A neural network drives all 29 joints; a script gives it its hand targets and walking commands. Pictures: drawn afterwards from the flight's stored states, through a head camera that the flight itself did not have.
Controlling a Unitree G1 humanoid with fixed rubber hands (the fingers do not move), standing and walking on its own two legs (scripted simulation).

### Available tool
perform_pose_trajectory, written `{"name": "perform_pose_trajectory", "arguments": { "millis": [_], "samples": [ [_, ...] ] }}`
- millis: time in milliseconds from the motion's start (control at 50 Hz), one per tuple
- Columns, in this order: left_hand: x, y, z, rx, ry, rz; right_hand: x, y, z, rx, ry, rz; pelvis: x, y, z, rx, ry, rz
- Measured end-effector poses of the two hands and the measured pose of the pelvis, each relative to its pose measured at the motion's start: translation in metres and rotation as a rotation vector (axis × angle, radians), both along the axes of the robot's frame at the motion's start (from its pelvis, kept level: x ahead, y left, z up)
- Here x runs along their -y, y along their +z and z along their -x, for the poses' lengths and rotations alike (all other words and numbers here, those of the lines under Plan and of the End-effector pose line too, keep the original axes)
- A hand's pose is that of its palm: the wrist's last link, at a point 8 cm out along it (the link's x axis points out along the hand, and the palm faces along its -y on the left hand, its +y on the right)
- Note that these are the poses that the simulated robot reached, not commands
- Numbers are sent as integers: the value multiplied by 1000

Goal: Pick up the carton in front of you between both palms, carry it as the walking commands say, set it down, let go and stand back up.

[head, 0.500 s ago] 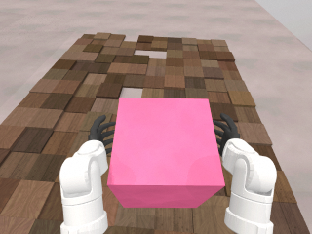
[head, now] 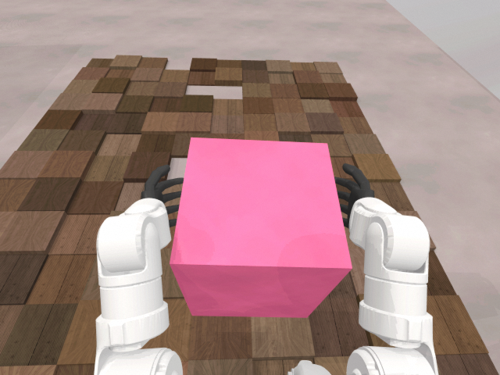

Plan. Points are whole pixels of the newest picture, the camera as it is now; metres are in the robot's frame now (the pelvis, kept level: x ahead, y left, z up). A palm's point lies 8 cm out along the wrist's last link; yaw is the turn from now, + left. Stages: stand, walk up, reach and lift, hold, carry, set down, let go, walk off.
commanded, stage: carry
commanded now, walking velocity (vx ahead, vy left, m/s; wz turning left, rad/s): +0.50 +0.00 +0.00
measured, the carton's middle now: (254, 236) +0.33 +0.00 +0.06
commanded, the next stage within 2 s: none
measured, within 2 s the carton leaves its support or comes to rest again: neither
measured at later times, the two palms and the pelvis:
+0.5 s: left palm (202, 123) +0.65 +0.10 +0.06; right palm (322, 117) +0.68 -0.19 +0.06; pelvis +0.32 -0.07 -0.01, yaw +2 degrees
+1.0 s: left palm (218, 29) +1.04 +0.08 +0.13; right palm (315, 32) +1.02 -0.22 +0.14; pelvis +0.68 -0.05 -0.02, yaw +0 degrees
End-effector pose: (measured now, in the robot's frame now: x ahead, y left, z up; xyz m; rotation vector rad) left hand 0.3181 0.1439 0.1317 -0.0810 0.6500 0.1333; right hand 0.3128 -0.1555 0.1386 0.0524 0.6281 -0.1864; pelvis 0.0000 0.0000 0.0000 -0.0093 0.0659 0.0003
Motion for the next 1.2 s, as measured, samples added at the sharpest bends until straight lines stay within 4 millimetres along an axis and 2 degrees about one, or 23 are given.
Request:
{"name": "perform_pose_trajectory", "arguments": {
  "millis": [160,300,340,400,480,580,680,760,880,1000,1060,1100,1160,1200],
  "samples": [
    [6,-23,-103,-37,30,-10,6,-27,-111,-38,32,-2,15,-8,-93,-8,17,-33],
    [36,-55,-218,-26,42,-24,37,-67,-226,-26,29,-36,43,-34,-202,-7,22,-21],
    [45,-65,-248,-48,44,-39,46,-80,-258,-50,35,-46,52,-33,-228,-3,27,15],
    [49,-77,-280,-78,76,-31,49,-88,-301,-79,58,-48,63,-24,-260,-14,31,-2],
    [43,-75,-317,-63,138,-14,41,-84,-354,-61,82,-91,73,-12,-305,-30,34,-14],
    [33,-54,-379,18,171,5,32,-64,-420,20,95,-99,74,-7,-374,-35,35,-14],
    [32,-36,-466,94,112,9,32,-40,-492,99,72,-43,64,-20,-458,-12,33,9],
    [42,-32,-541,117,13,0,43,-30,-543,121,18,13,53,-36,-520,27,20,-10],
    [60,-14,-631,67,-42,-2,61,-18,-613,68,-50,-7,44,-24,-596,4,4,1],
    [68,3,-722,77,-30,3,69,1,-707,78,-50,-24,50,-20,-677,-27,-4,8],
    [71,0,-767,79,-12,1,72,-1,-758,80,-32,-22,60,-28,-724,-24,-5,-4],
    [74,-6,-798,85,-1,-9,75,-8,-794,85,-15,-19,67,-41,-758,-12,0,-15],
    [74,-24,-839,96,35,-37,75,-30,-849,97,42,-27,78,-71,-806,5,15,-23],
    [70,-45,-859,52,59,-57,70,-52,-878,53,69,-42,83,-79,-826,-2,12,-3]
  ]
}}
